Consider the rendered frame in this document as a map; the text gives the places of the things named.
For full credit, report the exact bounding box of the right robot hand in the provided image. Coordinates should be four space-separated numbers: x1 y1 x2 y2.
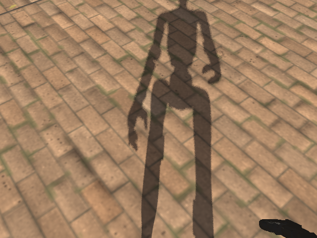
259 219 317 238

